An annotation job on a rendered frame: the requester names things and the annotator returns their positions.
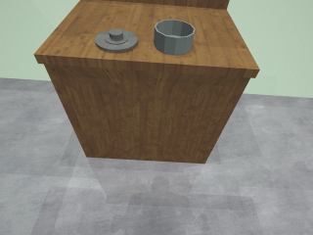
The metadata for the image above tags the knob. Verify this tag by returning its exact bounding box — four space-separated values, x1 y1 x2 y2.
109 28 123 39

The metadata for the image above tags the pot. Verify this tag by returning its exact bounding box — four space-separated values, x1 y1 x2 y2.
154 20 196 56

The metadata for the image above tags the lid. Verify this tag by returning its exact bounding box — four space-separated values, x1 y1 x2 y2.
95 29 138 52

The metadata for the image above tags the table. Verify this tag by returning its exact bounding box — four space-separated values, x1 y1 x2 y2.
33 0 260 164

